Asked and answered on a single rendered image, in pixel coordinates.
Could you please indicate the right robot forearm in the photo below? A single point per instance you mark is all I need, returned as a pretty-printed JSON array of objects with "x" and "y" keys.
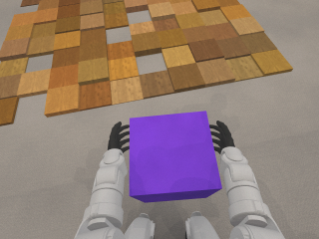
[{"x": 245, "y": 202}]

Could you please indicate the left robot hand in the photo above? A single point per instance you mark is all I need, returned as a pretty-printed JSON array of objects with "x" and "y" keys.
[{"x": 115, "y": 137}]

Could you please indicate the robot right thigh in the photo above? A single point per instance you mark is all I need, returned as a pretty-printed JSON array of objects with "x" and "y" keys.
[{"x": 198, "y": 227}]

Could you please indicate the robot right upper arm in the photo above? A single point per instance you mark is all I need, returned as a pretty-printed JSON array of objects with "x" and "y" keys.
[{"x": 245, "y": 231}]

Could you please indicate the left robot forearm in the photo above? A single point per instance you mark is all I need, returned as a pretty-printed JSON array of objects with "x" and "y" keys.
[{"x": 105, "y": 208}]

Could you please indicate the carton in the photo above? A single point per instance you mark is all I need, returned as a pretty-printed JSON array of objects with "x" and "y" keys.
[{"x": 172, "y": 158}]

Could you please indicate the right robot hand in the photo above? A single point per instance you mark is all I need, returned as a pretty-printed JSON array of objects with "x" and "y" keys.
[{"x": 225, "y": 137}]

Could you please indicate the robot left shin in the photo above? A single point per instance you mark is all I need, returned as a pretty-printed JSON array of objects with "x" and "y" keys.
[{"x": 143, "y": 215}]

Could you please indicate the robot left upper arm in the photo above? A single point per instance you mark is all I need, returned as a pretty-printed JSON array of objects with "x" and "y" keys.
[{"x": 110, "y": 232}]

